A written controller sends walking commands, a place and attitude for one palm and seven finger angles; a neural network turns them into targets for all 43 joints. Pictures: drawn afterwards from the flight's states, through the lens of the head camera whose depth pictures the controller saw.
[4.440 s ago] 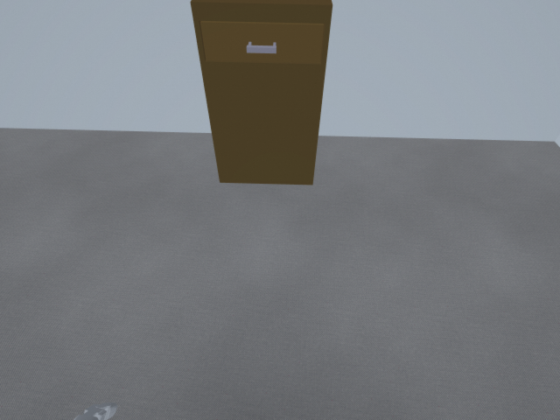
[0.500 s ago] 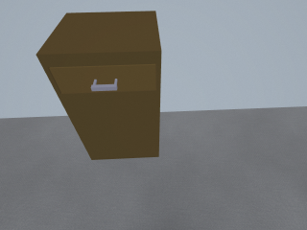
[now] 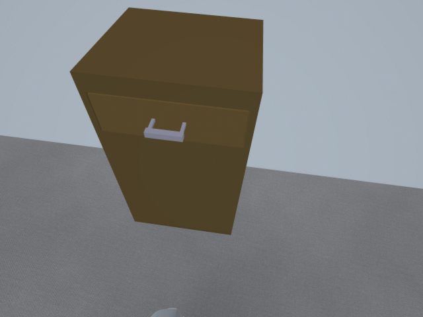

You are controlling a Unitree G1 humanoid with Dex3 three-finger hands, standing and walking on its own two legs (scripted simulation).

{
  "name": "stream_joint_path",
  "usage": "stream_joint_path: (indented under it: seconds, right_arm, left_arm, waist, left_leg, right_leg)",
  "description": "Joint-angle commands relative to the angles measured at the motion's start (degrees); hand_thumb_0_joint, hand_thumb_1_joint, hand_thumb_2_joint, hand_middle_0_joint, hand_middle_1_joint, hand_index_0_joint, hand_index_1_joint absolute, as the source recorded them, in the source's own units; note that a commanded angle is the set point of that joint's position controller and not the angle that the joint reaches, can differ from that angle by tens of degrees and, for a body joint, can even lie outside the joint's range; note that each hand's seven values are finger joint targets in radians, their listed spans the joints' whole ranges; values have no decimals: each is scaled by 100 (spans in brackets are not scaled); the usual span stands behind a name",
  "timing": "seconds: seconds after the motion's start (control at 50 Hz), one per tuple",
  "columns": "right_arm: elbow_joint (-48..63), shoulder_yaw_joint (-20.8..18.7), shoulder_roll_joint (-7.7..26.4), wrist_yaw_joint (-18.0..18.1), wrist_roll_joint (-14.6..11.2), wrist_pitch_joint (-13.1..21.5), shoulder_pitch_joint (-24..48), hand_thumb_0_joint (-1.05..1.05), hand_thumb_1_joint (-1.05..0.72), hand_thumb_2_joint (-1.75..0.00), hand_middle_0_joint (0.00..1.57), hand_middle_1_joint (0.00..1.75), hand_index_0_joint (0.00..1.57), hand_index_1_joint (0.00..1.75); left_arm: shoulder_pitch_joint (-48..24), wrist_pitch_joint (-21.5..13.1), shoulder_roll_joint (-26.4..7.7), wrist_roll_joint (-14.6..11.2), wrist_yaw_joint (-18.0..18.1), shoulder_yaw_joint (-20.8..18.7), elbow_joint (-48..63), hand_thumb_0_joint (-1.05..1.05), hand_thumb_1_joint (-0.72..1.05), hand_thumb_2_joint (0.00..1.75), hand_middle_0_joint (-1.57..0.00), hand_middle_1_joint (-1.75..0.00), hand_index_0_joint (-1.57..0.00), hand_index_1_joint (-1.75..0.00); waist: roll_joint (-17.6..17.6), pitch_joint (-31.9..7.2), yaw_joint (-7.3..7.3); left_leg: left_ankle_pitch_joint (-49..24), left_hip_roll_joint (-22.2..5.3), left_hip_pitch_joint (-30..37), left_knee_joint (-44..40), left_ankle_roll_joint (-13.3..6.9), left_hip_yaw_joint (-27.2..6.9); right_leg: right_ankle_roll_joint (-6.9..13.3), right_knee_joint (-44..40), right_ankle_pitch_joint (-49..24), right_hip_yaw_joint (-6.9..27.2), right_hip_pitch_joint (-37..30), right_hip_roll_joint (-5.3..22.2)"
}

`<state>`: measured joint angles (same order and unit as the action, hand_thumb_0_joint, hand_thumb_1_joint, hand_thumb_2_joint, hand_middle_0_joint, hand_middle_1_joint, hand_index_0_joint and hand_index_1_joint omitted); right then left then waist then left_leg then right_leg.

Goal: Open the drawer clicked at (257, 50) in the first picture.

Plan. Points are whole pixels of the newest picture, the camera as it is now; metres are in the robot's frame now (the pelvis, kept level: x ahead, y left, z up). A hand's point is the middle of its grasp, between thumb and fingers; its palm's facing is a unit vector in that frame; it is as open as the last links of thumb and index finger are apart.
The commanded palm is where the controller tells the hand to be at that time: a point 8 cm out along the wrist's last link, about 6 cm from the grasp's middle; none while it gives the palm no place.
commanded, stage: come to a stop and stand still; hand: left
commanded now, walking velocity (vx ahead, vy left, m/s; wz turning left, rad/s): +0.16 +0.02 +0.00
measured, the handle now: (166, 129) +0.59 +0.20 -0.04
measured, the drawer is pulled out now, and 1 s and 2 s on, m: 0.00 0.00 0.00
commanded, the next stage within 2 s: look again from close up in 1.34 s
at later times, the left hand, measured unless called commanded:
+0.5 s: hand out of the picture +0.12 +0.17 -0.16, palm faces +0.00 -0.95 -0.31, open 7.4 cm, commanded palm none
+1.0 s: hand out of the picture -0.01 +0.16 -0.15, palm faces +0.09 -0.96 -0.27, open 7.4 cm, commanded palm none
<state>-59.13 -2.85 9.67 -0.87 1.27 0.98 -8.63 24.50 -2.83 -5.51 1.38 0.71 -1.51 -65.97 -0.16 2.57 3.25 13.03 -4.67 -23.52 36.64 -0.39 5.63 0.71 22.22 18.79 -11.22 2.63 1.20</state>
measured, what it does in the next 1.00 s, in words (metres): steps on the spot: left foot, then right foot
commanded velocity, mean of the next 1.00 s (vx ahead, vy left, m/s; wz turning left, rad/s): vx -0.04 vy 0.04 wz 0.00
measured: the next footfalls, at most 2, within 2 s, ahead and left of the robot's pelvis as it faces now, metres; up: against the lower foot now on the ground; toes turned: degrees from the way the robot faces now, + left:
left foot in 0.04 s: +0.11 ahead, +0.12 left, +0.00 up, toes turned +7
right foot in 0.44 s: +0.09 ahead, -0.13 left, +0.00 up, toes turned -7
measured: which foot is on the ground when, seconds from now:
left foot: up 0.00-0.02, down 0.04-0.46, up 0.48-1.00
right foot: down 0.00-0.04, up 0.06-0.42, down 0.44-1.00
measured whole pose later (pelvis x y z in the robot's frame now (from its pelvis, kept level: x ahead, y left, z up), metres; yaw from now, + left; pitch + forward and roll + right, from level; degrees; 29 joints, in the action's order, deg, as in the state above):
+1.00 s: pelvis -0.01 -0.04 +0.01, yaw -1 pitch +0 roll +3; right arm -59.7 -3.3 12.9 -0.2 1.2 -3.0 -13.0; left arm 17.0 1.6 -10.1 1.8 1.1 -3.2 -60.6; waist -0.2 1.4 3.2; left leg 23.4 -1.5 -15.1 40.9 1.2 0.9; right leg 3.5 20.5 5.8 -5.5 15.2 2.4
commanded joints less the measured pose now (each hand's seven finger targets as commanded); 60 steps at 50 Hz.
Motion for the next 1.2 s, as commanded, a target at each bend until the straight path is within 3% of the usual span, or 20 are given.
stream_joint_path:
  seconds: [0.0,0.02,0.04,0.08,0.14,0.3,0.38,0.4,0.42,0.44,0.46,0.54,0.72,0.94,1.0,1.04,1.08,1.12,1.14,1.18]
  right_arm:
    - [-126,-74,657,114,48,216,-1419,0,-90,-90,20,30,20,30]
    - [-198,-170,1141,182,50,220,-1825,0,-90,-90,20,30,20,30]
    - [-202,-135,1143,245,-28,136,-1813,0,-90,-90,20,30,20,30]
    - [-105,46,651,360,-26,161,-924,0,-90,-90,20,30,20,30]
    - [-2,90,538,393,-60,103,-272,0,-90,-90,20,30,20,30]
    - [160,-203,940,379,14,-141,-150,0,-90,-90,20,30,20,30]
    - [225,-235,924,309,9,-197,-72,0,-90,-90,20,30,20,30]
    - [203,-222,778,278,-25,-203,-188,0,-90,-90,20,30,20,30]
    - [249,-169,458,243,-77,-210,-382,0,-90,-90,20,30,20,30]
    - [343,-106,284,210,-84,-260,-316,0,-90,-90,20,30,20,30]
    - [330,-111,288,224,-80,-338,-228,0,-90,-90,20,30,20,30]
    - [69,-148,486,192,-46,-425,-545,0,-90,-90,20,30,20,30]
    - [174,-170,701,122,18,-460,-479,0,-90,-90,20,30,20,30]
    - [91,-49,479,75,-32,-329,-867,0,-90,-90,20,30,20,30]
    - [-215,22,299,127,-36,-221,-1636,0,-90,-90,20,30,20,30]
    - [-379,48,378,210,-27,-146,-1992,0,-90,-90,20,30,20,30]
    - [-98,-18,1000,277,55,-115,-1469,0,-90,-90,20,30,20,30]
    - [94,58,988,324,72,-93,-787,0,-90,-90,20,30,20,30]
    - [40,90,853,339,45,-48,-672,0,-90,-90,20,30,20,30]
    - [8,129,700,364,2,25,-805,0,-90,-90,20,30,20,30]
  left_arm:
    - [173,-36,-725,-46,49,-118,228,0,90,90,-20,-30,-20,-30]
    - [323,-46,-442,-102,29,-57,309,0,90,90,-20,-30,-20,-30]
    - [117,-18,-497,-66,73,-27,385,0,90,90,-20,-30,-20,-30]
    - [-30,95,-327,-95,128,5,240,0,90,90,-20,-30,-20,-30]
    - [45,258,-382,-107,136,16,124,0,90,90,-20,-30,-20,-30]
    - [-450,558,-694,-3,102,-207,728,0,90,90,-20,-30,-20,-30]
    - [-395,458,-778,-10,90,-229,856,0,90,90,-20,-30,-20,-30]
    - [-441,394,-955,13,102,-236,886,0,90,90,-20,-30,-20,-30]
    - [-644,327,-1357,56,137,-278,950,0,90,90,-20,-30,-20,-30]
    - [-734,294,-1589,32,135,-293,1025,0,90,90,-20,-30,-20,-30]
    - [-756,298,-1587,27,140,-267,1057,0,90,90,-20,-30,-20,-30]
    - [-1272,296,-1380,-21,175,-266,1172,0,90,90,-20,-30,-20,-30]
    - [-744,253,-1484,-24,195,-391,1066,0,90,90,-20,-30,-20,-30]
    - [-878,296,-1547,76,82,-364,898,0,90,90,-20,-30,-20,-30]
    - [-1071,344,-1504,19,78,-340,756,0,90,90,-20,-30,-20,-30]
    - [-1047,377,-1202,-46,57,-242,663,0,90,90,-20,-30,-20,-30]
    - [-797,404,-646,-84,33,-120,690,0,90,90,-20,-30,-20,-30]
    - [-740,417,-727,31,-48,-187,587,0,90,90,-20,-30,-20,-30]
    - [-596,455,-784,64,-61,-215,458,0,90,90,-20,-30,-20,-30]
    - [-394,416,-800,42,-101,-220,367,0,90,90,-20,-30,-20,-30]
  waist:
    - [-504,-503,-709]
    - [-1604,-987,-725]
    - [-1297,-915,-719]
    - [-817,-492,-414]
    - [-473,-184,-222]
    - [-888,-283,-275]
    - [-731,-458,-132]
    - [-243,-513,-160]
    - [872,-522,-293]
    - [1311,-370,-245]
    - [927,-412,-164]
    - [687,-192,-329]
    - [633,-423,4]
    - [1195,-262,-152]
    - [1035,-361,-476]
    - [339,-113,-608]
    - [-1569,674,-431]
    - [-961,834,-174]
    - [-1317,786,-71]
    - [-765,620,-94]
  left_leg:
    - [-1314,-419,2542,-1181,-295,-544]
    - [-2627,-1661,3455,-1397,-874,-1995]
    - [-3229,-1960,3083,-1606,-1168,-2088]
    - [-4486,-1707,2068,-1664,-1071,-1422]
    - [-4388,-1386,1462,-1778,-905,-841]
    - [-3236,-1466,1227,-1700,-963,-822]
    - [-2245,-1052,1189,-1153,-565,-577]
    - [-1540,-684,1100,-754,-287,-404]
    - [-197,-101,551,-120,37,19]
    - [1469,272,425,443,149,2]
    - [1980,255,483,1050,119,-379]
    - [1287,251,-5,2248,174,-705]
    - [813,243,-561,2159,379,-890]
    - [1181,397,764,229,153,-295]
    - [543,582,1903,-989,38,-30]
    - [616,267,2390,-1972,-25,-472]
    - [3247,-1543,901,-3578,-548,-2861]
    - [3092,-1436,-226,-3737,-694,-2717]
    - [2641,-1117,-160,-3602,-464,-2235]
    - [1564,-804,589,-3281,-467,-1664]
  right_leg:
    - [223,1504,-1634,389,1361,745]
    - [-37,2809,875,42,2418,148]
    - [-21,3581,1749,548,2481,180]
    - [-161,3408,1299,1015,2114,531]
    - [-272,2457,834,1019,1513,567]
    - [-175,2430,513,847,1625,281]
    - [-158,839,-661,755,988,217]
    - [-134,167,-1482,998,772,383]
    - [158,-68,-2548,2062,543,1235]
    - [662,-295,-3519,2420,879,1903]
    - [980,-384,-3523,2380,1041,2081]
    - [866,-428,-2812,2064,964,1664]
    - [759,-734,-1580,2409,-36,1820]
    - [642,-1625,975,2285,1029,1435]
    - [313,-1555,1187,1823,1576,1034]
    - [45,-772,1394,1491,2252,644]
    - [-114,1304,655,679,2706,-76]
    - [-103,2524,191,1150,2110,17]
    - [-98,2813,86,1211,2204,-1]
    - [-188,3300,-300,1208,2567,-30]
